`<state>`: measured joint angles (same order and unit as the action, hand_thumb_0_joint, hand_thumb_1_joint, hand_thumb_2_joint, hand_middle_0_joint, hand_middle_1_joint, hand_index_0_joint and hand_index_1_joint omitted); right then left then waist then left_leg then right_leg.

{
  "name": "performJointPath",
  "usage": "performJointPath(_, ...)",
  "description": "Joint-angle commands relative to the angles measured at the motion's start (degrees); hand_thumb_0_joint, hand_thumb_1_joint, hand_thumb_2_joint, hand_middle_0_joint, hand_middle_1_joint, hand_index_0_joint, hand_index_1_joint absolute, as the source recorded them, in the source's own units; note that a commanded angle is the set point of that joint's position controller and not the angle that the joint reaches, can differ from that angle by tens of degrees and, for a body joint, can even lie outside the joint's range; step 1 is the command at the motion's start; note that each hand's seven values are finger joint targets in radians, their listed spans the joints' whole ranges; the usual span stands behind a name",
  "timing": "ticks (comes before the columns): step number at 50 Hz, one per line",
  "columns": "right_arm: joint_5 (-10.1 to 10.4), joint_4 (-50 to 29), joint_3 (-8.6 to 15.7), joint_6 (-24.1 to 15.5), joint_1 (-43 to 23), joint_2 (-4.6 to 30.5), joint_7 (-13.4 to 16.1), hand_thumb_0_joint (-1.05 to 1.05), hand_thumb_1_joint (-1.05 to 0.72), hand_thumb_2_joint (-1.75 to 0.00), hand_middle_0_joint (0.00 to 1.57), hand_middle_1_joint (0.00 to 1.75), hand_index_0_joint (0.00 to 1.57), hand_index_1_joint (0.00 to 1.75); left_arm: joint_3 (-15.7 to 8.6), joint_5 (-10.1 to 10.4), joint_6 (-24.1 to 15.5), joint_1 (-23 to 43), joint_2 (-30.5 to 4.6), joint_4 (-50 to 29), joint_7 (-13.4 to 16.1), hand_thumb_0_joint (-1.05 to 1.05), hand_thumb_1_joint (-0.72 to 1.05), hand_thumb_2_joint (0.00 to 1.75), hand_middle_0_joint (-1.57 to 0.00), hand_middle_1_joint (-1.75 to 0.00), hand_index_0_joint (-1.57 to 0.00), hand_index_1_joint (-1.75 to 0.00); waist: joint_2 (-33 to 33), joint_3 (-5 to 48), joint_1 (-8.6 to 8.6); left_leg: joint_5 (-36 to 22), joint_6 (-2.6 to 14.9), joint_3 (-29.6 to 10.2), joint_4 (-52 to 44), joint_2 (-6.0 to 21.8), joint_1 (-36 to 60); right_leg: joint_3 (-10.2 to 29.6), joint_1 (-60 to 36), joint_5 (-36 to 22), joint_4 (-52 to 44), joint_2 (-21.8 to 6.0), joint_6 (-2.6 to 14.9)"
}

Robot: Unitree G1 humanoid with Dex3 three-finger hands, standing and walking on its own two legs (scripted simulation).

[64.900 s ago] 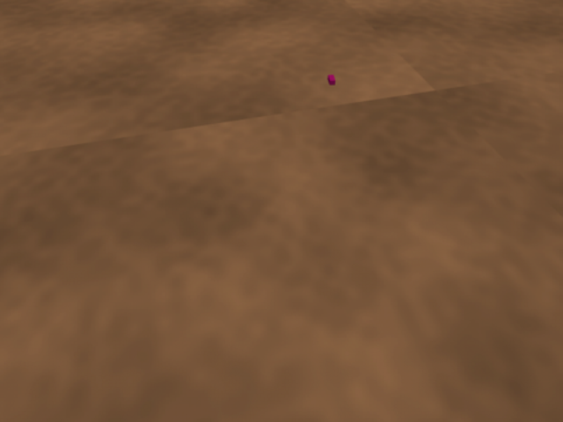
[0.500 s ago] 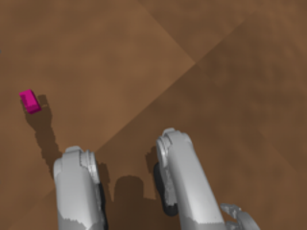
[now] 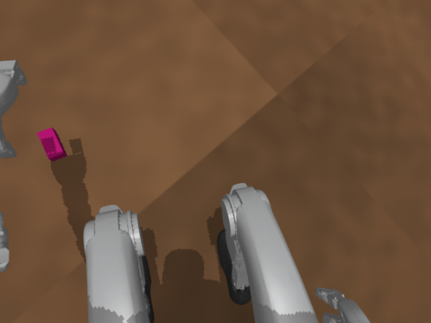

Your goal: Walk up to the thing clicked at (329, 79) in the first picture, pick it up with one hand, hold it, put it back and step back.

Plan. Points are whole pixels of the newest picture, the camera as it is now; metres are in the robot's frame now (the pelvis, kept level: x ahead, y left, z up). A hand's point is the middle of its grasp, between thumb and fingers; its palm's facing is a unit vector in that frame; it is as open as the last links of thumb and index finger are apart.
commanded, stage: withdraw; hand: left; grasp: from above
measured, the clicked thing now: (52, 144) +0.53 +0.33 -0.39
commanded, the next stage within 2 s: approach in 1.78 s
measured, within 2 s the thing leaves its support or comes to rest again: neither
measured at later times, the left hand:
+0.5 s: hand out of the picture +0.49 +0.32 -0.13, palm faces -0.47 -0.05 -0.88, open 14.2 cm
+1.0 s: hand (5, 130) +0.48 +0.32 -0.14, palm faces -0.50 -0.05 -0.86, open 14.2 cm
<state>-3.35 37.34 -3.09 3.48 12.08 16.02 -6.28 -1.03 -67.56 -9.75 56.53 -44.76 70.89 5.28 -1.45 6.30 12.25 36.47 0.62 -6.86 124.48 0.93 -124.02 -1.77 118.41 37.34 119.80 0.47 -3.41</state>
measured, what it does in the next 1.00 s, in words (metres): stands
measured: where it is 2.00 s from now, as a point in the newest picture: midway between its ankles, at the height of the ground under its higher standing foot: (190, 290)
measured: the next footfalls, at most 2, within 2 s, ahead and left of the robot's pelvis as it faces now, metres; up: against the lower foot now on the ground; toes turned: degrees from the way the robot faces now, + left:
none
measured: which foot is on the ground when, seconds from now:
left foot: down 0.00-1.00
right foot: down 0.00-1.00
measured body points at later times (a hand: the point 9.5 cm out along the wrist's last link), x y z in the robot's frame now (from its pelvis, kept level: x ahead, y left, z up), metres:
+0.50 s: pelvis +0.00 +0.00 -0.01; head +0.23 +0.07 +0.37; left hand +0.51 +0.32 -0.08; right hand +0.04 -0.27 -0.12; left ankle +0.09 +0.12 -0.37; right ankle +0.11 -0.14 -0.37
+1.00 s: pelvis +0.00 +0.00 -0.01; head +0.23 +0.07 +0.37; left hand +0.50 +0.32 -0.09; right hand +0.05 -0.27 -0.11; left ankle +0.09 +0.12 -0.37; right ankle +0.11 -0.14 -0.37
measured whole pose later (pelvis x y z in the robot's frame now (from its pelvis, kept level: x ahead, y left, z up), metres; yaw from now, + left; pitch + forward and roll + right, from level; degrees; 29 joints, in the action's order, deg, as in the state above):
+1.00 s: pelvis +0.00 +0.00 -0.01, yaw +0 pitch +35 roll -9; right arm -4.1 37.3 -3.9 2.9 12.1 16.0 -7.1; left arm -3.5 -69.1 -12.1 55.6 -46.4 72.2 5.6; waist -1.1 4.8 12.9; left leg 36.5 0.8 -7.2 127.2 0.6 -126.3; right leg -1.9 120.3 37.5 122.3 0.6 -3.3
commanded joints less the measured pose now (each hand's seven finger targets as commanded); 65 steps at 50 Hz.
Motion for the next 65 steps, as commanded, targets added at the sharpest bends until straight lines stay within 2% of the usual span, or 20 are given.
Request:
performJointPath(1,-0.56,-0.12,3.38,-1.16,10.30,12.61,1.04,0.00,-0.92,-0.90,0.20,0.30,0.20,0.30,-4.06,-0.26,-1.39,20.64,-16.96,-6.85,4.03,0.00,-0.54,0.98,-0.08,-1.00,-0.09,-0.99,-11.62,32.73,1.10,-4.61,1.41,3.93,-12.65,-1.09,25.70,-4.43,-14.63,-7.56,-11.17,1.86,5.38)
performJointPath(8,-2.01,0.72,2.74,-2.57,10.50,13.19,0.61,0.00,-0.92,-0.90,0.20,0.30,0.20,0.30,-6.13,-4.08,-3.04,26.71,-20.47,-3.50,8.24,0.00,-0.57,1.00,-0.07,-1.02,-0.07,-1.01,-16.74,34.45,2.24,-4.31,0.76,3.80,-11.38,-1.12,28.61,-5.17,-11.18,-7.35,-8.71,1.61,5.51)
performJointPath(11,-2.01,0.17,3.60,-2.85,11.65,14.06,0.39,0.00,-0.92,-0.90,0.20,0.30,0.20,0.30,-6.84,-4.20,-2.16,27.14,-21.34,-6.23,8.24,0.00,-0.58,1.00,-0.07,-1.02,-0.07,-1.02,-21.83,40.84,1.57,-7.77,0.24,2.84,-12.43,-0.85,35.20,-5.77,-11.53,-9.78,-7.33,1.28,5.42)
performJointPath(13,-1.83,0.09,4.41,-2.49,12.00,14.37,0.34,0.00,-0.92,-0.91,0.20,0.30,0.20,0.30,-5.76,-3.38,-0.95,26.13,-19.47,-7.50,7.51,0.00,-0.59,1.00,-0.07,-1.01,-0.06,-1.01,-22.31,43.29,1.27,-8.99,0.17,2.60,-12.92,-0.64,37.38,-6.00,-11.62,-10.51,-7.52,1.45,5.57)
performJointPath(17,-1.32,0.14,5.18,-1.70,12.74,13.64,0.43,0.00,-0.92,-0.90,0.20,0.30,0.20,0.30,-3.89,-1.52,0.73,22.87,-15.96,-7.95,4.81,0.00,-0.56,0.99,-0.07,-1.01,-0.07,-1.00,-19.14,39.83,1.65,-6.47,0.56,2.80,-13.53,-0.71,33.50,-5.75,-12.26,-9.05,-9.23,1.56,5.55)
performJointPath(22,-0.74,0.21,5.05,-1.16,12.63,13.37,0.62,0.00,-0.91,-0.90,0.20,0.30,0.20,0.30,-3.39,0.38,0.57,20.02,-14.98,-9.01,2.31,0.00,-0.54,0.98,-0.07,-1.00,-0.08,-0.99,-14.39,36.96,1.49,-6.57,0.90,2.50,-12.93,-0.77,30.11,-5.43,-13.55,-9.27,-9.59,1.62,5.46)
performJointPath(25,-0.72,0.32,4.11,-1.18,11.76,13.02,0.61,0.00,-0.91,-0.90,0.20,0.30,0.20,0.30,-3.90,-0.04,-0.49,21.23,-16.17,-8.67,2.72,0.00,-0.54,0.98,-0.07,-1.00,-0.08,-0.99,-13.42,35.03,1.70,-8.08,1.04,2.70,-11.80,-0.73,28.77,-5.25,-13.13,-10.42,-9.16,1.67,5.42)
performJointPath(30,-1.28,-0.10,3.16,-1.57,11.45,13.44,0.48,0.00,-0.92,-0.90,0.20,0.30,0.20,0.30,-7.32,-2.77,-2.44,25.46,-22.39,-9.09,5.11,0.00,-0.56,0.99,-0.07,-1.01,-0.07,-1.00,-17.04,36.84,1.28,-8.49,0.75,3.10,-11.36,-0.83,30.54,-5.24,-12.56,-10.20,-8.26,1.65,5.59)
performJointPath(37,-1.45,-0.29,3.60,-1.62,12.31,13.94,0.20,0.00,-0.92,-0.90,0.20,0.30,0.20,0.30,-4.67,-2.81,-0.69,23.17,-18.21,-5.04,4.52,0.00,-0.57,1.00,-0.07,-1.01,-0.07,-1.01,-19.51,36.83,2.14,-7.18,0.61,2.59,-13.30,-0.80,32.45,-5.76,-12.12,-9.45,-8.72,1.51,5.43)
performJointPath(39,-1.36,-0.23,4.18,-1.33,12.50,14.08,0.19,0.00,-0.92,-0.90,0.20,0.30,0.20,0.30,-3.70,-1.98,-0.06,21.90,-16.72,-6.08,3.34,0.00,-0.57,0.99,-0.07,-1.01,-0.07,-1.00,-18.58,38.56,1.50,-8.35,0.68,2.54,-13.27,-0.62,33.45,-5.89,-12.48,-10.19,-8.91,1.69,5.53)
performJointPath(42,-1.12,-0.56,4.40,-1.01,12.55,13.76,0.03,0.00,-0.92,-0.90,0.20,0.30,0.20,0.30,-2.20,-0.35,-0.06,19.07,-13.19,-6.32,1.80,0.00,-0.55,0.98,-0.07,-1.00,-0.08,-0.99,-15.13,36.00,2.35,-8.15,0.92,2.70,-12.68,-0.71,29.70,-5.88,-13.89,-10.45,-9.27,1.75,5.29)
performJointPath(43,-1.08,-1.21,4.46,-1.04,11.65,14.08,0.13,0.00,-0.92,-0.90,0.20,0.30,0.20,0.30,-3.59,-0.26,-0.25,17.95,-15.19,-5.88,1.69,0.00,-0.55,0.98,-0.07,-1.00,-0.08,-0.99,-13.90,35.39,1.65,-7.26,0.96,2.48,-12.72,-0.69,28.96,-5.83,-13.52,-9.75,-9.03,1.81,5.40)
performJointPath(44,-0.94,-0.49,4.28,-0.88,11.99,13.64,0.19,0.00,-0.92,-0.90,0.20,0.30,0.20,0.30,-2.88,-0.15,-0.67,18.33,-14.82,-6.74,1.51,0.00,-0.54,0.97,-0.07,-1.00,-0.08,-0.99,-14.57,34.86,1.54,-7.06,0.91,2.52,-12.64,-0.76,28.74,-5.72,-13.31,-9.51,-9.01,1.75,5.38)
performJointPath(46,-0.96,-1.04,4.18,-0.84,11.18,13.91,0.23,0.00,-0.92,-0.90,0.20,0.30,0.20,0.30,-5.61,-0.69,-1.83,18.89,-18.95,-8.23,2.14,0.00,-0.54,0.97,-0.07,-1.00,-0.08,-0.99,-14.16,34.99,0.88,-6.82,0.90,2.52,-12.17,-0.83,28.09,-5.52,-13.39,-9.13,-8.54,1.69,5.43)
performJointPath(51,-1.34,-0.21,3.74,-1.61,10.94,13.32,0.16,0.00,-0.92,-0.90,0.20,0.30,0.20,0.30,-7.45,-1.84,-4.23,23.30,-20.57,-11.63,6.25,0.00,-0.56,0.98,-0.07,-1.00,-0.07,-1.00,-18.06,38.70,0.42,-6.58,0.59,3.16,-11.60,-0.96,31.32,-5.23,-12.43,-9.04,-7.64,1.56,5.52)
performJointPath(53,-1.64,0.17,3.68,-1.90,11.04,13.08,0.12,0.00,-0.92,-0.90,0.20,0.30,0.20,0.30,-5.84,-2.81,-4.02,24.47,-18.38,-9.21,7.63,0.00,-0.56,0.99,-0.07,-1.01,-0.07,-1.00,-17.70,37.85,1.99,-5.81,0.77,3.50,-11.22,-0.95,30.91,-5.43,-11.46,-8.73,-8.43,1.92,5.51)
performJointPath(56,-1.99,0.86,3.72,-2.39,11.15,13.28,0.28,0.00,-0.91,-0.90,0.20,0.30,0.20,0.30,-5.39,-3.22,-3.01,24.94,-18.22,-6.70,8.88,0.00,-0.56,0.99,-0.07,-1.01,-0.07,-1.01,-17.47,36.13,2.24,-3.13,0.75,3.29,-11.76,-0.95,30.52,-5.56,-10.52,-6.62,-8.88,1.75,5.53)
performJointPath(57,-1.97,0.95,3.93,-2.52,11.48,13.63,0.36,0.00,-0.92,-0.90,0.20,0.30,0.20,0.30,-6.08,-3.53,-2.37,25.76,-19.66,-6.15,8.92,0.00,-0.57,0.99,-0.06,-1.01,-0.07,-1.01,-17.86,37.04,1.84,-3.57,0.77,3.28,-11.87,-0.90,31.43,-5.52,-10.83,-6.99,-8.91,1.62,5.53)
performJointPath(61,-1.47,0.48,4.45,-2.32,11.69,13.92,0.28,0.00,-0.92,-0.90,0.20,0.30,0.20,0.30,-5.37,-2.78,0.17,23.79,-18.60,-6.90,7.57,0.00,-0.57,1.00,-0.07,-1.01,-0.07,-1.01,-19.39,40.63,0.77,-6.38,0.56,2.83,-13.42,-0.87,33.97,-5.75,-12.29,-9.06,-8.54,1.57,5.62)
performJointPath(65,-0.95,0.29,4.63,-1.73,11.71,13.48,0.38,0.00,-0.92,-0.90,0.20,0.30,0.20,0.30,-4.16,-1.55,1.21,19.91,-16.71,-5.31,4.27,0.00,-0.56,0.98,-0.07,-1.00,-0.07,-1.00,-15.80,35.86,1.42,-5.87,0.89,2.64,-13.49,-0.94,30.15,-5.52,-12.99,-8.79,-9.53,1.62,5.44)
